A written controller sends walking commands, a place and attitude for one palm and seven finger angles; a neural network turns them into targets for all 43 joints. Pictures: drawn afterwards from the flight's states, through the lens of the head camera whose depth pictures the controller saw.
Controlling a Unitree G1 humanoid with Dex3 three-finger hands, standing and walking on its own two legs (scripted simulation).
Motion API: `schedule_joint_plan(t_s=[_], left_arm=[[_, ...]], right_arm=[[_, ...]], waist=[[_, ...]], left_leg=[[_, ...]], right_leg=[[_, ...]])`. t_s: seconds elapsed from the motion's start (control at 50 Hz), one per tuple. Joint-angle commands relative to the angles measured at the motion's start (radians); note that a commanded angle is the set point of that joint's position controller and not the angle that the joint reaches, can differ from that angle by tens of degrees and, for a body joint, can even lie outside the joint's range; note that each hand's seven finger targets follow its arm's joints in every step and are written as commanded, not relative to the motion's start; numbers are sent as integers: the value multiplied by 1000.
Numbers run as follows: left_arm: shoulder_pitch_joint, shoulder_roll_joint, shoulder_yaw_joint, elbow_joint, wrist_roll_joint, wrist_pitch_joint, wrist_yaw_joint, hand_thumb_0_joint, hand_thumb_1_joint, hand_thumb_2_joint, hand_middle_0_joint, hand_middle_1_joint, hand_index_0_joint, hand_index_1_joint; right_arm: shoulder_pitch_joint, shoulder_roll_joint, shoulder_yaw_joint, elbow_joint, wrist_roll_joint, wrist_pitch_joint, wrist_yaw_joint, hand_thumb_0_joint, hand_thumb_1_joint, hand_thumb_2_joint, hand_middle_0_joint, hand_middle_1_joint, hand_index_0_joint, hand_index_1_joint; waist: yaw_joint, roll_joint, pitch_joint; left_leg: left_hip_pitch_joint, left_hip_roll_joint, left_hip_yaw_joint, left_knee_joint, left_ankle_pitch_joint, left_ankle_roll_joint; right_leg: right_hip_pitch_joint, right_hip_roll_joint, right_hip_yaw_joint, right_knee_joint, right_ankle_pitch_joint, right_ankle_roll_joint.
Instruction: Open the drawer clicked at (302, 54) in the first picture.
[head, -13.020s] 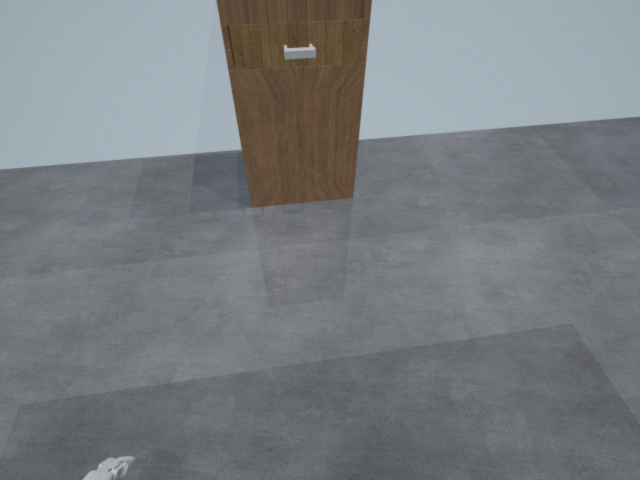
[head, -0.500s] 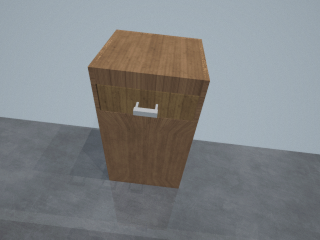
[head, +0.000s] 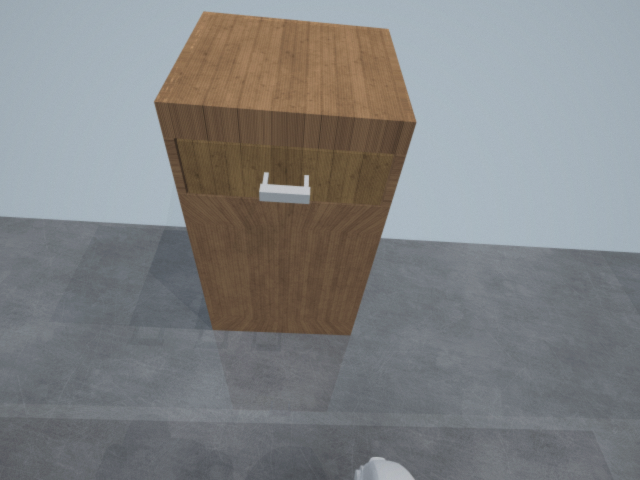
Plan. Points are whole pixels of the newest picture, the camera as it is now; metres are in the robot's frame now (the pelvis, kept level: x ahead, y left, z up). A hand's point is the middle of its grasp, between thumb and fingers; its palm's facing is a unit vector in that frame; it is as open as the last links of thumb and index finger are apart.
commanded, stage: shuffle to correct the standing spot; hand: left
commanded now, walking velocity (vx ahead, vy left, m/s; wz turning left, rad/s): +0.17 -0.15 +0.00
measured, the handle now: (285, 186) +0.67 +0.09 -0.07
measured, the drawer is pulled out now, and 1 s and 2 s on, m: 0.00 0.00 0.00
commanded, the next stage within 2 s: come to a stop and stand still in 0.48 s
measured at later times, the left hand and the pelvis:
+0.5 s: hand out of the picture +0.11 +0.10 -0.19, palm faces +0.08 -0.98 -0.16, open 7.2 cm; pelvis +0.10 -0.07 -0.01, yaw +2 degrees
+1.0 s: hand (278, 470) +0.18 +0.05 -0.18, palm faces +0.07 -0.97 -0.23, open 7.3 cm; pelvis +0.16 -0.12 -0.01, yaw +2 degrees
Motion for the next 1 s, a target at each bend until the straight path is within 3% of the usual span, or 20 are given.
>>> schedule_joint_plan(t_s=[0.0, 0.08, 0.14, 0.16, 0.18, 0.2, 0.24, 0.32, 0.42, 0.48, 0.5, 0.52, 0.54, 0.6, 0.68, 0.8, 0.82, 0.86, 0.88, 0.98], left_arm=[[-69, -9, -14, -80, -6, -22, -9, 0, 900, 900, -200, -300, -200, -300], [-95, -23, -15, -85, -9, -37, -7, 0, 900, 900, -200, -300, -200, -300], [54, 9, -3, -25, -12, -49, 6, 0, 900, 900, -200, -300, -200, -300], [126, 53, 4, 0, -12, -57, 16, 0, 900, 900, -200, -300, -200, -300], [204, 120, 15, 24, -8, -59, 28, 0, 900, 900, -200, -300, -200, -300], [232, 166, 23, 23, -12, -54, 35, 0, 900, 900, -200, -300, -200, -300], [124, 101, 14, 12, -13, -69, 44, 0, 900, 900, -200, -300, -200, -300], [42, 20, -14, -6, -7, -89, 56, 0, 900, 900, -200, -300, -200, -300], [93, 62, -17, 23, -7, -79, 46, 0, 900, 900, -200, -300, -200, -300], [105, 53, -19, 32, -15, -64, 36, 0, 900, 900, -200, -300, -200, -300], [117, 24, -25, 29, -19, -61, 29, 0, 900, 900, -200, -300, -200, -300], [126, -18, -30, 9, -24, -59, 21, 0, 900, 900, -200, -300, -200, -300], [73, 26, -24, -14, -9, -55, 18, 0, 900, 900, -200, -300, -200, -300], [54, 22, -11, 9, -1, -36, 13, 0, 900, 900, -200, -300, -200, -300], [159, -53, -32, 64, -16, -13, 32, 0, 900, 900, -200, -300, -200, -300], [145, -9, -26, 42, -8, -24, 47, 0, 900, 900, -200, -300, -200, -300], [159, 33, -18, 39, -4, -35, 51, 0, 900, 900, -200, -300, -200, -300], [135, 150, -3, 16, -2, -42, 55, 0, 900, 900, -200, -300, -200, -300], [135, 146, -6, 15, -5, -38, 55, 0, 900, 900, -200, -300, -200, -300], [61, 124, 7, -7, -8, -38, 75, 0, 900, 900, -200, -300, -200, -300]], right_arm=[[70, -184, -49, -39, -11, -14, -8, 0, -900, -900, 200, 300, 200, 300], [55, -201, -59, -38, -16, 2, 0, 0, -900, -900, 200, 300, 200, 300], [26, -177, -57, -34, -7, 14, 4, 0, -900, -900, 200, 300, 200, 300], [25, -142, -49, -36, 1, 11, 10, 0, -900, -900, 200, 300, 200, 300], [22, -78, -31, -53, 10, 7, 12, 0, -900, -900, 200, 300, 200, 300], [-39, -98, -35, -86, 8, 15, 16, 0, -900, -900, 200, 300, 200, 300], [-72, -127, -48, -80, 0, 25, 30, 0, -900, -900, 200, 300, 200, 300], [-78, -63, -37, -65, -3, 40, 43, 0, -900, -900, 200, 300, 200, 300], [-129, -68, -27, -88, -1, 26, 35, 0, -900, -900, 200, 300, 200, 300], [-39, -111, -29, -53, -5, 9, 20, 0, -900, -900, 200, 300, 200, 300], [30, -180, -41, -38, -8, 3, 8, 0, -900, -900, 200, 300, 200, 300], [88, -277, -63, -36, -17, 2, -2, 0, -900, -900, 200, 300, 200, 300], [91, -310, -69, -39, -11, 16, -9, 0, -900, -900, 200, 300, 200, 300], [-104, -208, -35, -89, -6, 10, -16, 0, -900, -900, 200, 300, 200, 300], [-214, -168, -16, -103, 6, 3, -18, 0, -900, -900, 200, 300, 200, 300], [-187, -216, -58, -95, 10, 46, -6, 0, -900, -900, 200, 300, 200, 300], [-179, -196, -60, -98, 13, 50, -2, 0, -900, -900, 200, 300, 200, 300], [-110, -118, -55, -112, 23, 67, 8, 0, -900, -900, 200, 300, 200, 300], [-152, -109, -53, -111, 25, 81, 3, 0, -900, -900, 200, 300, 200, 300], [-218, -145, -54, -102, 22, 92, 19, 0, -900, -900, 200, 300, 200, 300]], waist=[[-26, 169, 92], [-36, 197, 59], [38, 102, -9], [68, 5, -50], [97, -193, -96], [118, -233, -76], [62, -164, -2], [-3, -29, 70], [16, -43, 49], [-22, 8, 1], [-51, 121, -32], [-62, 332, -55], [-75, 286, -21], [5, 196, 100], [71, 199, 15], [59, 148, -12], [62, 65, -27], [31, -192, -86], [63, -175, -101], [67, -149, -73]], left_leg=[[-11, 265, -225, -223, -164, 132], [-47, 269, -231, -166, -134, 145], [-147, 197, -163, -8, -173, 82], [-280, 139, -96, 109, -220, 48], [-463, 25, 29, 357, -343, 5], [-546, 0, 21, 605, -462, 1], [-522, 68, -31, 760, -286, 4], [-358, 85, 3, 635, -140, -19], [-216, 53, 61, 330, -124, -22], [20, 47, 72, 96, 16, -17], [163, 149, -55, 50, 60, 16], [273, 399, -393, -47, 137, 130], [225, 512, -514, -114, 106, 224], [-47, 383, -294, -172, 57, 164], [-69, 244, 5, -72, 501, 107], [-15, 224, -15, 103, 373, 73], [-33, 170, 8, 178, 222, 25], [-167, -7, 48, 427, -345, -49], [-175, -5, -20, 550, -428, -46], [-309, 0, -65, 734, -300, -77]], right_leg=[[-14, -32, -51, -239, -45, 0], [167, 9, -105, -451, -133, -5], [470, 31, -115, -651, -50, -9], [649, -50, -18, -689, -73, -37], [798, -243, 217, -737, -180, -111], [747, -348, 360, -831, -273, -191], [562, -287, 303, -905, -356, -207], [358, -187, 24, -870, 22, -182], [395, -167, 19, -795, 152, -204], [360, -97, -19, -618, 115, -155], [262, -51, -53, -464, 39, -114], [53, 41, -145, -244, -246, -51], [-17, 46, -80, -24, -428, -48], [15, -31, 13, 97, -246, -17], [229, -18, -49, -154, -126, 33], [351, -7, -121, -541, 37, 43], [387, -56, -58, -602, 218, 36], [461, -324, 181, -633, 777, -115], [454, -351, 177, -643, 781, -168], [510, -291, 101, -635, 738, -175]])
